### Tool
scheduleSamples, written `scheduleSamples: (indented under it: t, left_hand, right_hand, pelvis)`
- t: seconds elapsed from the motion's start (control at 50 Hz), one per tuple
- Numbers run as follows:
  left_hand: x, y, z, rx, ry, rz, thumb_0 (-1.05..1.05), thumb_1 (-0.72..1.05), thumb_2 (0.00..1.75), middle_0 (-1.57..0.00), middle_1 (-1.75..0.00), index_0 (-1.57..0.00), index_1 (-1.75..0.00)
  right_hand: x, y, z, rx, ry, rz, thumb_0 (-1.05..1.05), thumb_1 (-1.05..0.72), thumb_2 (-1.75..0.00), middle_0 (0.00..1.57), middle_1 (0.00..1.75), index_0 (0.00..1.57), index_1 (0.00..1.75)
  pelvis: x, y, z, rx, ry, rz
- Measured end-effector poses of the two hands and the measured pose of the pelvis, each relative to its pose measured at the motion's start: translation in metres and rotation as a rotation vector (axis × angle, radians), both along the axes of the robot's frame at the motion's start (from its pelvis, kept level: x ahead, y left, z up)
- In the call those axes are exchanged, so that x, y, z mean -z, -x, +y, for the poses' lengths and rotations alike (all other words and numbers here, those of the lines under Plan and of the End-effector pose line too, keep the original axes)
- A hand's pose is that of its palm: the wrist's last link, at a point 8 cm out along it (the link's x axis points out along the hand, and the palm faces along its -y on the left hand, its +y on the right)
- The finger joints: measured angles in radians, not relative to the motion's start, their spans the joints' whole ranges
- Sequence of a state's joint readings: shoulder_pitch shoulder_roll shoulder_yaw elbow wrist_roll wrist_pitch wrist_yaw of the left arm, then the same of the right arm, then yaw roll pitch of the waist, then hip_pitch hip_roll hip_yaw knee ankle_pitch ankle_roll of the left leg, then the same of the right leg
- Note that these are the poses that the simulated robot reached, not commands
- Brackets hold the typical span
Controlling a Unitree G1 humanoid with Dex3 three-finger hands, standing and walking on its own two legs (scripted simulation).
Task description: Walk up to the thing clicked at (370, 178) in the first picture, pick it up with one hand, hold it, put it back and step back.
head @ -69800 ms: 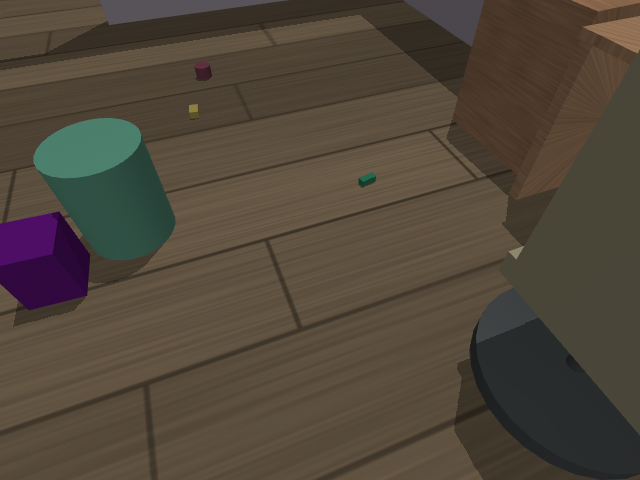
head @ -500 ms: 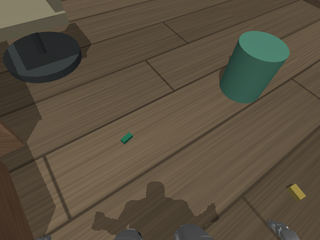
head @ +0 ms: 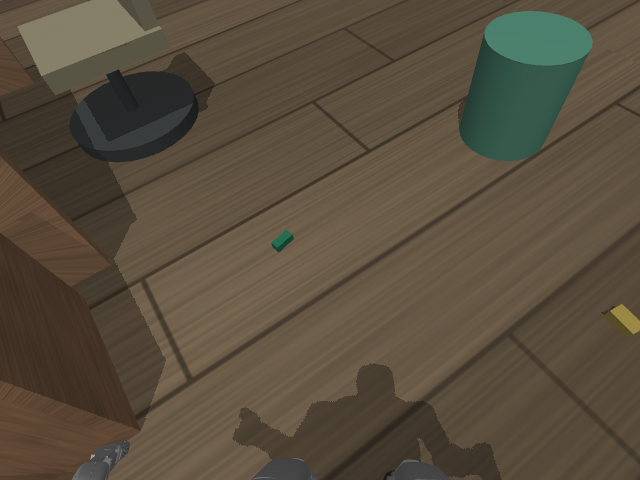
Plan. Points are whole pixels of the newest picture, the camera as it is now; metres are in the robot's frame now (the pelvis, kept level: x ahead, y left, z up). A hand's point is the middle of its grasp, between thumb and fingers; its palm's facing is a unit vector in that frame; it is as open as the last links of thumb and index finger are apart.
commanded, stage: step back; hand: left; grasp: from above
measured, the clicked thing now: (282, 241) +0.94 +0.23 -0.75
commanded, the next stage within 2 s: stand in 1.38 s
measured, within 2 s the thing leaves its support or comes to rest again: neither
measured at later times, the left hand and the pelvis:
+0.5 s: hand out of the picture -0.11 +0.26 -0.15, palm faces -0.01 -0.91 -0.41, open 7.4 cm; pelvis -0.15 -0.01 -0.01, yaw -2 degrees
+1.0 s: hand out of the picture -0.08 +0.27 -0.14, palm faces +0.01 -0.92 -0.40, open 7.4 cm; pelvis -0.16 +0.00 +0.00, yaw +0 degrees
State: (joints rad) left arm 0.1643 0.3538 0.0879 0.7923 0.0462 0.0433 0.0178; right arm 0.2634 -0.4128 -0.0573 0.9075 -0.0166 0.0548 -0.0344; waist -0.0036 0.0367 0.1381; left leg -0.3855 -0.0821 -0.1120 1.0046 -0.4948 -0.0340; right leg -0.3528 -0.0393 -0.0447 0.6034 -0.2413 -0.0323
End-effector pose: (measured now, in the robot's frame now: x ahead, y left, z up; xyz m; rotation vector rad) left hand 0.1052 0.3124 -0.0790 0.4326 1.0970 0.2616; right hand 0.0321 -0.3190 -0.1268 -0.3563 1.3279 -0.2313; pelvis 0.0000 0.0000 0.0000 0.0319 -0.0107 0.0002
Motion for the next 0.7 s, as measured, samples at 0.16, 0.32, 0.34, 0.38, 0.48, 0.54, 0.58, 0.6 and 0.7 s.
scheduleSamples:
  t: [0.16, 0.32, 0.34, 0.38, 0.48, 0.54, 0.58, 0.6, 0.7]
  left_hand:
    - [0.034, 0.037, 0.003, -0.021, 0.084, -0.069, 0.01, 0.90, 0.89, -0.20, -0.30, -0.21, -0.30]
    - [0.035, 0.117, -0.003, -0.061, 0.123, 0.009, 0.01, 0.90, 0.89, -0.21, -0.30, -0.21, -0.30]
    - [0.035, 0.128, -0.004, -0.060, 0.116, 0.020, 0.01, 0.90, 0.89, -0.21, -0.30, -0.21, -0.30]
    - [0.037, 0.151, -0.005, -0.048, 0.098, 0.049, 0.01, 0.90, 0.89, -0.21, -0.30, -0.21, -0.30]
    - [0.035, 0.210, -0.014, -0.056, 0.064, 0.120, 0.01, 0.90, 0.89, -0.20, -0.30, -0.21, -0.30]
    - [0.028, 0.235, -0.014, -0.072, 0.054, 0.148, 0.01, 0.90, 0.89, -0.21, -0.30, -0.21, -0.30]
    - [0.024, 0.243, -0.011, -0.083, 0.048, 0.155, 0.01, 0.90, 0.89, -0.21, -0.30, -0.21, -0.30]
    - [0.023, 0.245, -0.009, -0.085, 0.047, 0.151, 0.01, 0.90, 0.89, -0.21, -0.30, -0.21, -0.30]
    - [0.026, 0.244, 0.008, -0.092, 0.052, 0.116, 0.01, 0.90, 0.89, -0.21, -0.30, -0.21, -0.30]
  right_hand:
    - [-0.003, 0.038, 0.023, -0.063, 0.010, -0.019, 0.01, -0.91, -0.90, 0.20, 0.30, 0.20, 0.30]
    - [-0.031, 0.037, 0.018, -0.112, 0.037, -0.164, 0.01, -0.90, -0.90, 0.20, 0.30, 0.21, 0.30]
    - [-0.032, 0.036, 0.016, -0.117, 0.037, -0.186, 0.01, -0.90, -0.90, 0.20, 0.30, 0.21, 0.30]
    - [-0.031, 0.034, 0.010, -0.120, 0.031, -0.234, 0.01, -0.90, -0.90, 0.20, 0.30, 0.21, 0.30]
    - [-0.019, 0.051, -0.001, -0.086, 0.001, -0.275, 0.01, -0.91, -0.90, 0.20, 0.30, 0.20, 0.30]
    - [-0.017, 0.073, 0.000, -0.061, -0.031, -0.234, 0.01, -0.91, -0.90, 0.20, 0.30, 0.20, 0.30]
    - [-0.015, 0.087, 0.001, -0.049, -0.041, -0.208, 0.01, -0.91, -0.90, 0.20, 0.30, 0.20, 0.30]
    - [-0.013, 0.094, 0.002, -0.048, -0.042, -0.190, 0.01, -0.91, -0.90, 0.20, 0.30, 0.20, 0.30]
    - [-0.005, 0.119, 0.015, -0.060, -0.036, -0.114, 0.01, -0.91, -0.90, 0.20, 0.30, 0.20, 0.30]
  pelvis:
    - [0.014, 0.062, 0.009, -0.043, -0.016, -0.041]
    - [0.001, 0.108, 0.003, -0.022, 0.047, -0.010]
    - [0.002, 0.114, 0.002, -0.014, 0.045, -0.007]
    - [0.005, 0.126, -0.003, 0.012, 0.035, -0.002]
    - [0.009, 0.151, -0.011, 0.020, 0.084, -0.037]
    - [0.003, 0.154, -0.012, 0.049, 0.038, -0.028]
    - [0.001, 0.156, -0.010, 0.036, 0.030, -0.024]
    - [0.000, 0.158, -0.009, 0.027, 0.030, -0.021]
    - [0.004, 0.166, 0.004, -0.015, 0.019, -0.025]
